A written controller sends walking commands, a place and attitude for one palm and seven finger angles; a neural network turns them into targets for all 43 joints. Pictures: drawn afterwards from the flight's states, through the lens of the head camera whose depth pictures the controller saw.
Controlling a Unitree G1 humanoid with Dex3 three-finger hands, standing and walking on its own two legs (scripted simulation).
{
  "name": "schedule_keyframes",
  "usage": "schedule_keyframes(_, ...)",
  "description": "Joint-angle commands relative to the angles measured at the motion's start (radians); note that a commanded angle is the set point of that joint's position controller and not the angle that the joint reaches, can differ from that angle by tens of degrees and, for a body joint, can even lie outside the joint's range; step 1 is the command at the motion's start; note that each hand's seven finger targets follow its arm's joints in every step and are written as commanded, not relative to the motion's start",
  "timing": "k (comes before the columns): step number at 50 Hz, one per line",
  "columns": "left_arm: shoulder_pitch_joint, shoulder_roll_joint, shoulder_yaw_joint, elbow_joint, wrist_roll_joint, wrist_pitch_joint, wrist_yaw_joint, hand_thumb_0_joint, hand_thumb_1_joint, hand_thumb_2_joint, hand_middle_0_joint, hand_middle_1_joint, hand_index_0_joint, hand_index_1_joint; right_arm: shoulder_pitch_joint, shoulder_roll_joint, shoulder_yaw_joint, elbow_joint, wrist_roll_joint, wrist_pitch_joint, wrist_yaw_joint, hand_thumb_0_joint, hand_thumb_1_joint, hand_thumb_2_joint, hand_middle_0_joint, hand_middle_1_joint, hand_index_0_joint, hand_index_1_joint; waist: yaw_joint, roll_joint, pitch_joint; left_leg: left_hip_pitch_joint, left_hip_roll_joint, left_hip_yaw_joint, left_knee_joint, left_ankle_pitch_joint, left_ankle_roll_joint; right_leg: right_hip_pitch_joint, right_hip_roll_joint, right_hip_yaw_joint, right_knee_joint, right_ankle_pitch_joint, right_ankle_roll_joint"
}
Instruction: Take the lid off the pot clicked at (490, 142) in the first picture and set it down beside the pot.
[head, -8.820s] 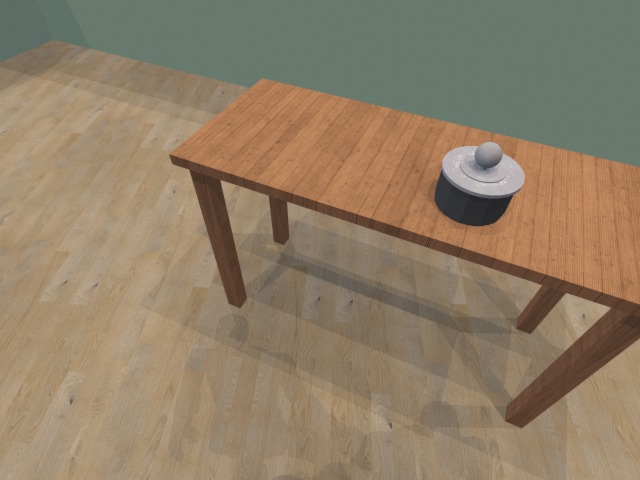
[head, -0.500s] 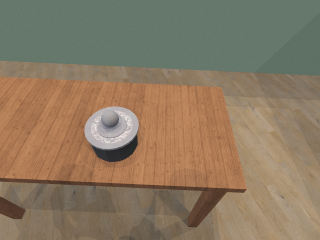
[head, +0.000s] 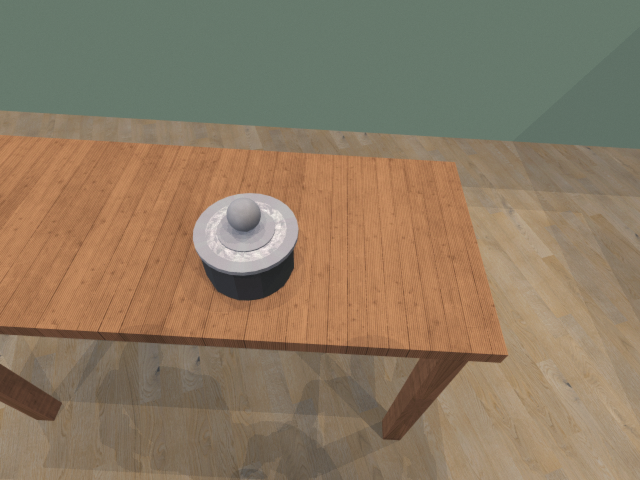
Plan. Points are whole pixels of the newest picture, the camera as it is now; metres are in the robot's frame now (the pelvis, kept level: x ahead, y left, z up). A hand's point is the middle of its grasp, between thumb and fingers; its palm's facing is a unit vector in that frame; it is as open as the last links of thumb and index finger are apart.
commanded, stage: come to a stop and stand still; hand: left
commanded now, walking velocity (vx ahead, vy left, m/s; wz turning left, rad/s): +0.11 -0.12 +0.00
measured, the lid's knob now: (243, 214) +0.45 +0.15 +0.05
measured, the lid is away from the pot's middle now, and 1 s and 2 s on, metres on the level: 0.00 0.00 0.00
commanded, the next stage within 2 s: look again from close up in 0.78 s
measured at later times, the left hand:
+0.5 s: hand out of the picture -0.01 +0.12 -0.17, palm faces +0.04 -0.99 -0.13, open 7.4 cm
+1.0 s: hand out of the picture +0.03 +0.14 -0.17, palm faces +0.01 -0.98 -0.21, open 7.4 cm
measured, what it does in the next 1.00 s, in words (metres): stands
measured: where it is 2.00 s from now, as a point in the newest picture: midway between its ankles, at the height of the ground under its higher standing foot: outside the picture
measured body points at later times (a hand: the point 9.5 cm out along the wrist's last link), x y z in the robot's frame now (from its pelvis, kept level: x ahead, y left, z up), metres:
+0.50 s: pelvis +0.03 -0.02 +0.01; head +0.06 -0.02 +0.46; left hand -0.01 +0.17 -0.16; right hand +0.01 -0.22 -0.15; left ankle +0.00 +0.11 -0.73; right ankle +0.06 -0.16 -0.73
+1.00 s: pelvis +0.04 -0.03 +0.01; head +0.06 -0.04 +0.45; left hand +0.04 +0.20 -0.15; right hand +0.03 -0.24 -0.16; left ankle +0.00 +0.11 -0.73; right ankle +0.06 -0.16 -0.73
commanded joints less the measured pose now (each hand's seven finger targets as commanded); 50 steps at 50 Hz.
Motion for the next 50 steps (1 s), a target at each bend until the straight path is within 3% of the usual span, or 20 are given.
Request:
schedule_keyframes(1,0.136,0.015,-0.015,0.009,-0.001,-0.029,-0.006,0.000,0.900,0.900,-0.200,-0.300,-0.200,-0.300,0.015,-0.095,-0.003,-0.024,-0.005,-0.028,-0.004,0.000,-0.900,-0.900,0.200,0.300,0.200,0.300,0.029,0.082,0.013,-0.132,0.151,-0.189,-0.315,-0.197,0.052,0.162,0.019,-0.005,-0.087,-0.002,-0.025)
schedule_keyframes(5,0.135,0.030,-0.021,0.029,-0.005,-0.040,-0.010,0.000,0.900,0.900,-0.200,-0.300,-0.200,-0.300,0.057,-0.074,0.004,0.017,0.000,-0.031,-0.007,0.000,-0.900,-0.900,0.200,0.300,0.200,0.300,0.002,0.090,0.111,-0.095,0.142,-0.181,-0.331,-0.205,0.035,0.098,0.013,0.021,-0.153,-0.002,-0.029)
schedule_keyframes(9,0.164,0.029,-0.025,0.055,-0.008,-0.045,-0.010,0.000,0.900,0.900,-0.200,-0.300,-0.200,-0.300,0.077,-0.062,0.006,0.040,0.006,-0.033,-0.010,0.000,-0.900,-0.900,0.200,0.300,0.200,0.300,-0.004,0.074,0.121,-0.062,0.139,-0.165,-0.320,-0.140,0.030,0.097,0.006,0.032,-0.179,0.043,-0.027)
schedule_keyframes(14,0.189,0.019,-0.028,0.083,-0.014,-0.060,-0.004,0.000,0.900,0.900,-0.200,-0.300,-0.200,-0.300,0.117,-0.039,0.012,0.071,0.014,-0.042,-0.019,0.000,-0.900,-0.900,0.200,0.300,0.200,0.300,-0.020,0.000,0.020,0.062,0.114,-0.089,-0.216,0.130,0.017,0.135,-0.015,0.053,-0.189,0.190,-0.033)
schedule_keyframes(18,0.195,0.006,-0.029,0.101,-0.015,-0.064,0.000,0.000,0.900,0.900,-0.200,-0.300,-0.200,-0.300,0.126,-0.024,0.017,0.094,0.014,-0.045,-0.023,0.000,-0.900,-0.900,0.200,0.300,0.200,0.300,-0.021,0.021,-0.008,0.090,0.113,-0.071,-0.191,0.201,0.007,0.150,-0.025,0.056,-0.179,0.253,-0.039)
schedule_keyframes(22,0.196,-0.001,-0.030,0.113,-0.016,-0.068,0.003,0.000,0.900,0.900,-0.200,-0.300,-0.200,-0.300,0.129,-0.014,0.020,0.107,0.015,-0.045,-0.026,0.000,-0.900,-0.900,0.200,0.300,0.200,0.300,-0.020,0.027,-0.010,0.095,0.112,-0.066,-0.186,0.223,0.002,0.166,-0.030,0.056,-0.177,0.295,-0.045)
schedule_keyframes(25,0.185,-0.006,-0.030,0.115,-0.015,-0.064,0.003,0.000,0.900,0.900,-0.200,-0.300,-0.200,-0.300,0.127,-0.009,0.022,0.111,0.013,-0.040,-0.027,0.000,-0.900,-0.900,0.200,0.300,0.200,0.300,-0.017,0.010,0.037,0.068,0.110,-0.068,-0.195,0.188,0.000,0.155,-0.028,0.055,-0.189,0.261,-0.046)
schedule_keyframes(33,0.161,0.003,-0.027,0.105,-0.017,-0.064,0.003,0.000,0.900,0.900,-0.200,-0.300,-0.200,-0.300,0.131,-0.001,0.025,0.117,0.011,-0.035,-0.024,0.000,-0.900,-0.900,0.200,0.300,0.200,0.300,-0.014,0.029,0.038,0.064,0.107,-0.061,-0.205,0.163,-0.005,0.161,-0.029,0.059,-0.209,0.225,-0.048)
schedule_keyframes(39,0.147,0.016,-0.026,0.091,-0.018,-0.062,0.000,0.000,0.900,0.900,-0.200,-0.300,-0.200,-0.300,0.137,-0.006,0.026,0.111,0.010,-0.032,-0.022,0.000,-0.900,-0.900,0.200,0.300,0.200,0.300,-0.015,0.007,0.044,0.057,0.107,-0.062,-0.213,0.139,-0.003,0.164,-0.024,0.055,-0.226,0.185,-0.051)
schedule_keyframes(43,0.145,0.015,-0.025,0.086,-0.017,-0.062,0.001,0.000,0.900,0.900,-0.200,-0.300,-0.200,-0.300,0.140,-0.013,0.027,0.109,0.010,-0.036,-0.021,0.000,-0.900,-0.900,0.200,0.300,0.200,0.300,-0.015,0.030,0.025,0.062,0.108,-0.065,-0.214,0.166,-0.002,0.171,-0.025,0.058,-0.216,0.203,-0.049)
schedule_keyframes(44,0.049,0.144,-0.021,0.025,-0.025,-0.076,-0.006,0.000,0.900,0.900,-0.200,-0.300,-0.200,-0.300,0.037,-0.118,0.000,0.028,-0.031,-0.022,-0.012,0.000,-0.900,-0.900,0.200,0.300,0.200,0.300,-0.053,0.107,0.062,0.034,0.026,-0.076,-0.234,0.204,0.000,0.139,0.064,0.048,-0.090,0.151,-0.075)
schedule_keyframes(45,0.097,0.050,-0.016,0.029,-0.024,-0.053,-0.004,0.000,0.900,0.900,-0.200,-0.300,-0.200,-0.300,0.023,-0.097,-0.016,0.005,-0.019,-0.036,-0.021,0.000,-0.900,-0.900,0.200,0.300,0.200,0.300,-0.010,0.194,-0.001,-0.004,0.127,-0.098,-0.223,0.021,-0.007,0.145,0.008,0.016,-0.106,-0.009,-0.055)
schedule_keyframes(46,0.101,0.054,-0.030,0.022,-0.020,-0.053,-0.003,0.000,0.900,0.900,-0.200,-0.300,-0.200,-0.300,0.007,-0.094,-0.013,-0.008,-0.011,-0.038,-0.020,0.000,-0.900,-0.900,0.200,0.300,0.200,0.300,-0.018,0.216,-0.034,-0.014,0.122,-0.128,-0.218,0.041,0.003,0.161,0.017,0.028,-0.098,0.065,-0.061)
schedule_keyframes(48,0.110,0.050,-0.028,0.029,-0.022,-0.066,0.001,0.000,0.900,0.900,-0.200,-0.300,-0.200,-0.300,0.002,-0.085,-0.013,-0.012,-0.005,-0.032,-0.017,0.000,-0.900,-0.900,0.200,0.300,0.200,0.300,-0.014,0.082,-0.044,0.009,0.088,-0.106,-0.153,0.097,-0.001,0.171,0.002,0.061,-0.152,0.117,-0.068)
schedule_keyframes(49,0.090,0.074,-0.021,0.025,-0.022,-0.066,0.000,0.000,0.900,0.900,-0.200,-0.300,-0.200,-0.300,0.015,-0.090,-0.015,-0.014,-0.006,-0.026,-0.016,0.000,-0.900,-0.900,0.200,0.300,0.200,0.300,-0.026,0.022,-0.026,0.019,0.081,-0.105,-0.145,0.074,-0.006,0.141,-0.009,0.079,-0.172,0.065,-0.069)
schedule_keyframes(50,0.077,0.060,-0.021,0.024,-0.023,-0.067,0.001,0.000,0.900,0.900,-0.200,-0.300,-0.200,-0.300,0.021,-0.091,-0.015,-0.010,-0.008,-0.022,-0.014,0.000,-0.900,-0.900,0.200,0.300,0.200,0.300,-0.031,-0.030,-0.001,0.011,0.076,-0.101,-0.138,0.051,-0.006,0.111,-0.011,0.090,-0.192,0.017,-0.067)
